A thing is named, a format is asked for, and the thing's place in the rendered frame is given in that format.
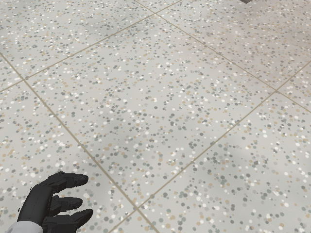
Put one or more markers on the left robot forearm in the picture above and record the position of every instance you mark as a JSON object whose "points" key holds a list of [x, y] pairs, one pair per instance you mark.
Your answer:
{"points": [[25, 226]]}

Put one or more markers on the left robot hand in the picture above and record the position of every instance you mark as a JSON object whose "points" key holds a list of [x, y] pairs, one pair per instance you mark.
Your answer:
{"points": [[41, 207]]}

